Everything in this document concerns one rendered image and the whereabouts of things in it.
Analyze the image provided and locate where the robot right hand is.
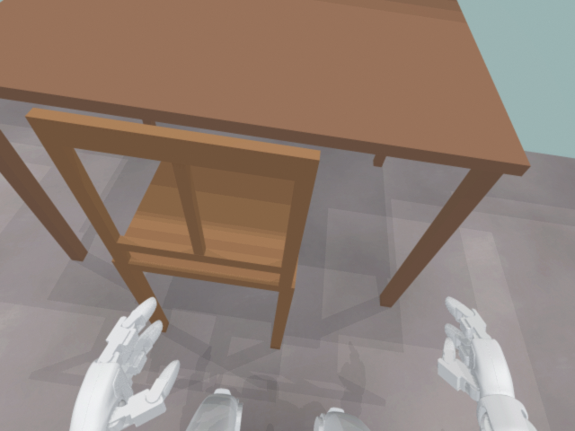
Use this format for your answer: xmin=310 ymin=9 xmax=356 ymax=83
xmin=438 ymin=296 xmax=515 ymax=404

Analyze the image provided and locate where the left robot thigh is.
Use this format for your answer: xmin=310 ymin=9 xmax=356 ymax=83
xmin=186 ymin=393 xmax=243 ymax=431

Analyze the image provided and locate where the table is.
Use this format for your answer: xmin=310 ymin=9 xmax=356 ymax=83
xmin=0 ymin=0 xmax=531 ymax=307

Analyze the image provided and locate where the right robot forearm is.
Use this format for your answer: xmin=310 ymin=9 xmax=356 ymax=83
xmin=476 ymin=394 xmax=537 ymax=431

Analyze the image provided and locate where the robot thigh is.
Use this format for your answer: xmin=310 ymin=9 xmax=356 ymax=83
xmin=314 ymin=411 xmax=370 ymax=431
xmin=186 ymin=393 xmax=243 ymax=431

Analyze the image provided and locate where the chair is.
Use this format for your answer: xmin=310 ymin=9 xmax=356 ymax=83
xmin=25 ymin=108 xmax=321 ymax=349

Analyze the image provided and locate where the right robot thigh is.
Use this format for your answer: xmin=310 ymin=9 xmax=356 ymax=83
xmin=314 ymin=411 xmax=370 ymax=431

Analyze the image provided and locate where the robot left hand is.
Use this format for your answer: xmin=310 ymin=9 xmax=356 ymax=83
xmin=69 ymin=297 xmax=180 ymax=431

